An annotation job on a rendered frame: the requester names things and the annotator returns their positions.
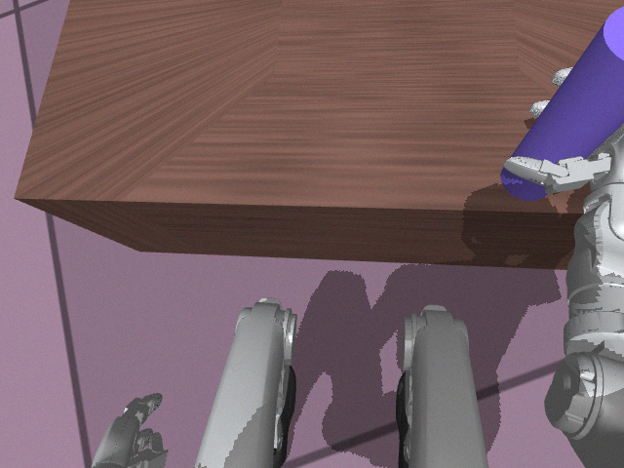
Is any bottle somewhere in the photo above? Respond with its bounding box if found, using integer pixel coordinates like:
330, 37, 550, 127
501, 7, 624, 201

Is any right robot hand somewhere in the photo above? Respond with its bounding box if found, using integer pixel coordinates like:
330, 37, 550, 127
503, 67, 624, 194

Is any left robot foot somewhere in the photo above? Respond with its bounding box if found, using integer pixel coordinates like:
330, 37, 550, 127
273, 365, 296, 468

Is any right robot arm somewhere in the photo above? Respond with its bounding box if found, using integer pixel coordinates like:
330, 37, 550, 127
544, 182, 624, 468

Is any left robot hand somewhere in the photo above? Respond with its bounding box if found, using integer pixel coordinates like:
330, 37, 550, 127
91, 393, 169, 468

